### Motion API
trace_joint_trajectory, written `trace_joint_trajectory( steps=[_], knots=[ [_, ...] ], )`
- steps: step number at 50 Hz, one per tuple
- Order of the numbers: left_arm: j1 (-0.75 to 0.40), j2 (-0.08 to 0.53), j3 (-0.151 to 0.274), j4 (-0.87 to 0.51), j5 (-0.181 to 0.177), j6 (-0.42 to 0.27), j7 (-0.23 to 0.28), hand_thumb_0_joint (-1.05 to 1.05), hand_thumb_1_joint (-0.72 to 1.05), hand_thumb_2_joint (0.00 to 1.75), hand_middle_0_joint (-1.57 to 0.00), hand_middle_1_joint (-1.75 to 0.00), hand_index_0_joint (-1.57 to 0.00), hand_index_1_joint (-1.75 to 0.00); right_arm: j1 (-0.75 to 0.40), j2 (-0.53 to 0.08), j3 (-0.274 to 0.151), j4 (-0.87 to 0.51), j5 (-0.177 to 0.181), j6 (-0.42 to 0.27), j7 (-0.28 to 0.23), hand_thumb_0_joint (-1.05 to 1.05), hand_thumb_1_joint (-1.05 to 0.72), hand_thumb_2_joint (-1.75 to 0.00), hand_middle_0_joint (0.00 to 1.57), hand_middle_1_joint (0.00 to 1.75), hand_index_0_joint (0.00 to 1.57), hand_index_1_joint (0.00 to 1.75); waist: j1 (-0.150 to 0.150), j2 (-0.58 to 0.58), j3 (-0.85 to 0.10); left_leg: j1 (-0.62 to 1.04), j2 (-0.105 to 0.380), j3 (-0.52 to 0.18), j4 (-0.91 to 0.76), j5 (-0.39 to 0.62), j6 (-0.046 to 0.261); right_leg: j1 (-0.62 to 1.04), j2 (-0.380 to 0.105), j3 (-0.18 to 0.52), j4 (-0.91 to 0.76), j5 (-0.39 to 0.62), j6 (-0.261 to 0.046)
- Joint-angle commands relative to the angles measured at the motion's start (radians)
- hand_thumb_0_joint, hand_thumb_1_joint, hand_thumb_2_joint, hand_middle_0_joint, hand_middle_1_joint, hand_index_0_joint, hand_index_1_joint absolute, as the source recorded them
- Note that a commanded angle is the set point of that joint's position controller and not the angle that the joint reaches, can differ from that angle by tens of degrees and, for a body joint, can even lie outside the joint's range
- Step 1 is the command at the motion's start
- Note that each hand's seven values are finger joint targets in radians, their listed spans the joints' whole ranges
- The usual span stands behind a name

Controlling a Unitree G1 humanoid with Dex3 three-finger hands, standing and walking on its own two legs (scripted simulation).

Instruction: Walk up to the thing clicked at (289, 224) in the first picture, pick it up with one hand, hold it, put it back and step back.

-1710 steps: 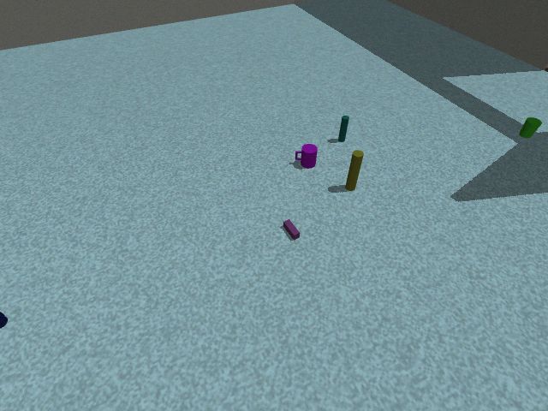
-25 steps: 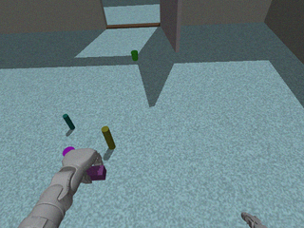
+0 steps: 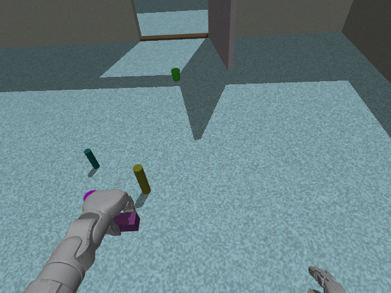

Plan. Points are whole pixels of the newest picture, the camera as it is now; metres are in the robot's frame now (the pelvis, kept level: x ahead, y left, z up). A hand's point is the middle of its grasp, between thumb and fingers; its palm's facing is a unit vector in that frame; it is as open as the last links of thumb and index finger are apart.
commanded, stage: hold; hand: left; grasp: from above
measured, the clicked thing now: (118, 222) +0.31 +0.22 -0.07
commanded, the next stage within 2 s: crouch in 0.56 s
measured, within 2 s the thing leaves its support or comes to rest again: neither
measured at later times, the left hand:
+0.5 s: hand (110, 222) +0.30 +0.22 -0.04, palm faces -0.45 -0.05 -0.89, open 6.3 cm
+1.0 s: hand (114, 231) +0.29 +0.23 -0.08, palm faces -0.46 -0.02 -0.89, open 6.2 cm
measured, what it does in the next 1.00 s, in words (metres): stands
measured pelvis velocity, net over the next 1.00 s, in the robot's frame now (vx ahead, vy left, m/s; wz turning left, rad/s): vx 0.00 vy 0.00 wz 0.02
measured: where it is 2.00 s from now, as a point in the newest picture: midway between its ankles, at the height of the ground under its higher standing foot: outside the picture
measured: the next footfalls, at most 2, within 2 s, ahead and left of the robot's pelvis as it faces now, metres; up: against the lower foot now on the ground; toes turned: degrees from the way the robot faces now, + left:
none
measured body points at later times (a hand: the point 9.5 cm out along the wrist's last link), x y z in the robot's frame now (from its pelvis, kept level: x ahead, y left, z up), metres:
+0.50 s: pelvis +0.01 +0.00 +0.00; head +0.02 -0.02 +0.45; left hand +0.32 +0.22 +0.02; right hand +0.15 -0.25 -0.11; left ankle +0.02 +0.12 -0.74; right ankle +0.02 -0.13 -0.74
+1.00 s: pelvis +0.00 +0.00 -0.01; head +0.04 -0.01 +0.44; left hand +0.31 +0.23 -0.03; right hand +0.14 -0.26 -0.12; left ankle +0.02 +0.12 -0.74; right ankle +0.02 -0.13 -0.74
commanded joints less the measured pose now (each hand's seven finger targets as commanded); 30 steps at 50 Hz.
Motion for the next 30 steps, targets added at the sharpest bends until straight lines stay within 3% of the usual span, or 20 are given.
trace_joint_trajectory(
  steps=[1, 4, 7, 14, 19, 22, 25, 28, 30],
  knots=[
    [-0.326, 0.212, 0.114, -0.180, 0.004, -0.004, 0.032, 0.00, 0.83, 0.19, -1.21, -0.11, -1.22, -0.10, -0.088, -0.126, -0.035, -0.136, 0.002, -0.040, -0.005, 0.00, -0.90, -0.90, 0.20, 0.30, 0.20, 0.30, 0.001, -0.045, -0.220, 0.120, -0.027, -0.002, -0.070, 0.147, 0.017, 0.045, 0.037, -0.019, -0.094, 0.126, -0.023],
    [-0.361, 0.215, 0.113, -0.190, 0.000, -0.014, 0.033, 0.00, 0.84, 0.20, -1.20, -0.14, -1.22, -0.13, -0.085, -0.128, -0.036, -0.139, 0.002, -0.038, -0.006, 0.00, -0.90, -0.90, 0.20, 0.30, 0.20, 0.30, -0.002, -0.037, -0.219, 0.128, -0.026, -0.004, -0.076, 0.145, 0.015, 0.038, 0.040, -0.018, -0.096, 0.120, -0.025],
    [-0.321, 0.189, 0.103, -0.195, 0.000, -0.012, 0.035, 0.00, 0.86, 0.21, -1.21, -0.15, -1.23, -0.13, -0.086, -0.125, -0.039, -0.138, 0.001, -0.038, -0.005, 0.00, -0.90, -0.90, 0.20, 0.30, 0.20, 0.30, 0.003, -0.037, -0.239, 0.137, -0.029, -0.002, -0.074, 0.165, 0.014, 0.051, 0.038, -0.018, -0.094, 0.138, -0.025],
    [-0.343, 0.219, 0.123, -0.203, 0.007, -0.016, 0.050, 0.00, 0.85, 0.21, -1.22, -0.12, -1.23, -0.11, -0.083, -0.126, -0.041, -0.133, 0.001, -0.029, -0.006, 0.00, -0.90, -0.90, 0.20, 0.30, 0.20, 0.30, 0.003, -0.034, -0.248, 0.146, -0.032, 0.001, -0.070, 0.182, 0.017, 0.062, 0.033, -0.018, -0.101, 0.160, -0.022],
    [-0.325, 0.184, 0.095, -0.181, 0.006, -0.009, 0.055, 0.00, 0.86, 0.22, -1.23, -0.13, -1.24, -0.12, -0.078, -0.127, -0.044, -0.133, 0.002, -0.027, -0.005, 0.00, -0.90, -0.90, 0.20, 0.30, 0.20, 0.30, -0.002, -0.038, -0.238, 0.155, -0.025, -0.004, -0.079, 0.202, 0.013, 0.060, 0.040, -0.025, -0.095, 0.175, -0.028],
    [-0.317, 0.206, 0.113, -0.164, 0.005, -0.011, 0.056, 0.00, 0.84, 0.21, -1.22, -0.12, -1.23, -0.11, -0.085, -0.129, -0.044, -0.133, 0.000, -0.024, -0.004, 0.00, -0.90, -0.90, 0.20, 0.30, 0.20, 0.30, 0.008, -0.041, -0.211, 0.136, -0.023, -0.010, -0.087, 0.172, 0.011, 0.058, 0.040, -0.029, -0.104, 0.142, -0.029],
    [-0.339, 0.220, 0.123, -0.191, 0.011, -0.017, 0.054, 0.00, 0.83, 0.19, -1.21, -0.11, -1.22, -0.11, -0.076, -0.127, -0.044, -0.130, -0.002, -0.023, -0.003, 0.00, -0.90, -0.90, 0.20, 0.30, 0.20, 0.30, 0.005, -0.039, -0.244, 0.142, -0.031, -0.002, -0.074, 0.189, 0.016, 0.072, 0.032, -0.021, -0.104, 0.168, -0.024],
    [-0.341, 0.191, 0.099, -0.172, 0.007, -0.018, 0.051, 0.00, 0.84, 0.23, -1.24, -0.11, -1.24, -0.11, -0.078, -0.127, -0.046, -0.131, -0.001, -0.021, -0.004, 0.00, -0.91, -0.90, 0.20, 0.30, 0.20, 0.30, -0.006, -0.049, -0.238, 0.155, -0.028, -0.006, -0.073, 0.209, 0.015, 0.066, 0.035, -0.024, -0.101, 0.186, -0.023],
    [-0.330, 0.212, 0.120, -0.185, 0.012, -0.021, 0.059, 0.00, 0.84, 0.22, -1.23, -0.10, -1.23, -0.10, -0.066, -0.128, -0.048, -0.125, -0.001, -0.019, -0.004, 0.00, -0.90, -0.90, 0.20, 0.30, 0.20, 0.30, 0.004, -0.028, -0.257, 0.160, -0.030, -0.001, -0.070, 0.223, 0.014, 0.074, 0.034, -0.024, -0.098, 0.200, -0.025]
  ],
)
